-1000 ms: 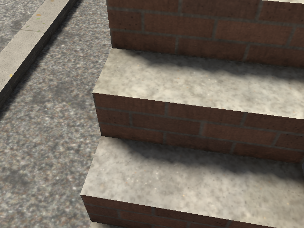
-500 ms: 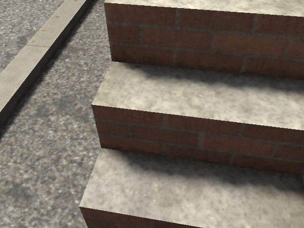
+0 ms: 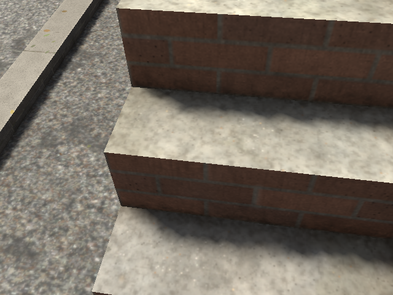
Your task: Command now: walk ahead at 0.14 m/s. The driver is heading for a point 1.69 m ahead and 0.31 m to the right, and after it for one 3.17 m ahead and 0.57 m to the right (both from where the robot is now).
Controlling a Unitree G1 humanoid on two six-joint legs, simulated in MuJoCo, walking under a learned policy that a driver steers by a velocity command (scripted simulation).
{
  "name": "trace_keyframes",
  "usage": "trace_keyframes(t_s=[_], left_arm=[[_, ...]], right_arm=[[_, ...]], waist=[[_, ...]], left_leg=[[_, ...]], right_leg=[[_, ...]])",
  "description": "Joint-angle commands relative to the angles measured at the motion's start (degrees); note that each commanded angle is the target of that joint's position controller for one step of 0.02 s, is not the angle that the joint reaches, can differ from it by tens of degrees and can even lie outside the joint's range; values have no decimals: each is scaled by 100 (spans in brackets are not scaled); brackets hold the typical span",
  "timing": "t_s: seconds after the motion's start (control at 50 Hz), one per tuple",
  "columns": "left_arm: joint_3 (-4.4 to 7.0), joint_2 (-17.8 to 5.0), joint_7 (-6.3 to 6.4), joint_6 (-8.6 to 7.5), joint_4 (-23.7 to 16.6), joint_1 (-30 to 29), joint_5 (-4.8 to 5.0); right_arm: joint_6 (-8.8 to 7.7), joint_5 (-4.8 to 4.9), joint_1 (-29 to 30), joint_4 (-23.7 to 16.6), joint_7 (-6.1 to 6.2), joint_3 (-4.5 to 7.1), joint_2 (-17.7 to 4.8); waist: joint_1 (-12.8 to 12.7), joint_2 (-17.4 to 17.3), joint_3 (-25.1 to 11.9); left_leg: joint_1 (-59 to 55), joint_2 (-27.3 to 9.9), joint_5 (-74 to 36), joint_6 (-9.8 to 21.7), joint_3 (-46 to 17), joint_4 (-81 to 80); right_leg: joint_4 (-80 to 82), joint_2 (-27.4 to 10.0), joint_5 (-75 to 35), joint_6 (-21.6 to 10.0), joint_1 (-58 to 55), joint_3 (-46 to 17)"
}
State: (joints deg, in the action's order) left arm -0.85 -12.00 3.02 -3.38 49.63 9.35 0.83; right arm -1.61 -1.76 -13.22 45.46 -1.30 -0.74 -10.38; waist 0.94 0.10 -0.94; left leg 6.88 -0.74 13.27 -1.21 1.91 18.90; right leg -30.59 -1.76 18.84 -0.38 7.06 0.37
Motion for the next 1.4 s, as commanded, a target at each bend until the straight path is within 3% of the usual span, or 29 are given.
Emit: trace_keyframes(t_s=[0.02,0.04,0.06,0.1,0.2,0.24,0.26,0.32,0.38,0.42,0.58,0.78,0.8,0.84,0.9,1.06,1.08,1.1,1.18,1.22,1.28,1.3,1.4], left_arm=[[180,-739,49,-6,-168,348,-24],[186,-690,84,-32,-108,576,10],[134,-589,35,-47,-69,623,28],[135,-576,6,-63,-147,404,21],[144,-588,-22,-40,-195,357,27],[107,-464,0,-6,-152,475,47],[165,-643,31,-7,-185,428,-2],[158,-605,73,34,-205,441,-34],[178,-619,78,60,-167,615,-36],[173,-603,70,85,-143,569,-30],[203,-586,70,107,-160,469,-29],[301,-543,106,223,-23,633,-12],[281,-468,88,235,13,649,22],[302,-473,71,243,73,765,-25],[341,-530,74,247,153,937,-15],[314,-366,60,207,246,1118,-35],[233,-137,65,259,393,1307,47],[215,-115,70,278,419,1388,46],[205,-182,91,268,521,1541,37],[212,-207,77,190,471,1460,9],[199,-119,86,174,493,1573,30],[224,-140,92,171,458,1582,-13],[186,6,105,164,432,1610,27]], right_arm=[[-33,1,-104,-337,21,182,-670],[15,61,-108,-325,51,203,-592],[89,92,-184,-339,38,203,-587],[143,68,-261,-340,32,207,-531],[190,38,-112,-419,51,197,-571],[218,70,-158,-349,51,191,-564],[199,88,-124,-448,90,210,-631],[175,102,-267,-392,92,217,-690],[156,116,-284,-410,69,206,-615],[136,87,-341,-419,44,189,-561],[164,29,-315,-416,26,177,-654],[220,19,-364,-502,33,172,-619],[245,-34,-454,-476,33,189,-641],[283,-41,-489,-458,18,168,-638],[295,1,-589,-448,10,201,-726],[322,27,-646,-391,-3,215,-662],[345,-4,-760,-259,-40,163,-505],[358,5,-762,-236,-54,169,-524],[381,6,-812,-95,-43,163,-522],[370,45,-786,-82,-40,183,-532],[352,39,-813,-22,-41,179,-481],[333,101,-724,-20,-37,161,-448],[309,92,-775,74,-13,149,-419]], waist=[[-74,79,-265],[-123,144,-336],[-27,205,-338],[84,304,-356],[13,25,-306],[-27,27,-352],[-14,27,-204],[-10,151,-272],[-32,0,-242],[35,204,-148],[28,246,107],[85,-142,317],[99,-127,289],[67,-258,425],[82,-319,369],[107,-131,481],[100,-35,368],[98,-85,444],[136,-35,534],[173,63,551],[171,96,528],[145,37,576],[165,146,530]], left_leg=[[-305,-547,-3348,520,-265,306],[-300,-505,-3040,520,-267,430],[-249,-450,-2723,472,-234,486],[-205,-450,-2310,450,-209,432],[-309,-531,-2485,345,-207,296],[-214,-524,-2315,303,-162,297],[-66,-522,-2203,344,-210,306],[88,-543,-1928,389,-229,219],[244,-509,-1770,382,-283,196],[289,-521,-1450,407,-294,84],[591,-525,-542,396,-303,90],[1075,-525,672,371,-415,61],[1091,-573,888,360,-497,-46],[1179,-570,1247,368,-623,-289],[1152,-529,1330,364,-608,-372],[1198,-487,1221,423,-559,-319],[1063,-549,1309,379,-667,-443],[1070,-530,1300,357,-664,-444],[1013,-492,1070,334,-570,-386],[1092,-434,782,336,-404,-220],[1114,-450,684,322,-370,-142],[1142,-414,582,326,-339,-56],[1150,-450,421,299,-316,17]], right_leg=[[88,-471,-4103,-166,-95,-306],[166,-520,-4563,-184,-191,-331],[193,-563,-5247,-223,-244,-351],[90,-587,-5588,-281,-248,-371],[239,-499,-4610,-201,-74,-423],[396,-544,-4698,-193,-136,-492],[377,-557,-4682,-170,-196,-482],[525,-576,-4503,-196,-354,-456],[633,-685,-4414,-154,-500,-510],[656,-647,-3936,-164,-328,-509],[837,-506,-2148,-217,162,-425],[754,-349,-870,-236,542,-273],[743,-321,-768,-249,529,-209],[787,-230,-457,-176,542,-210],[777,-200,-384,-143,509,-185],[837,-208,-162,-192,695,-231],[871,-214,-81,-209,719,-253],[888,-211,-66,-210,730,-259],[987,-257,-11,-242,802,-342],[1021,-322,-138,-303,782,-401],[1010,-341,-218,-344,761,-412],[1008,-376,-251,-336,801,-474],[995,-407,-458,-384,784,-490]])
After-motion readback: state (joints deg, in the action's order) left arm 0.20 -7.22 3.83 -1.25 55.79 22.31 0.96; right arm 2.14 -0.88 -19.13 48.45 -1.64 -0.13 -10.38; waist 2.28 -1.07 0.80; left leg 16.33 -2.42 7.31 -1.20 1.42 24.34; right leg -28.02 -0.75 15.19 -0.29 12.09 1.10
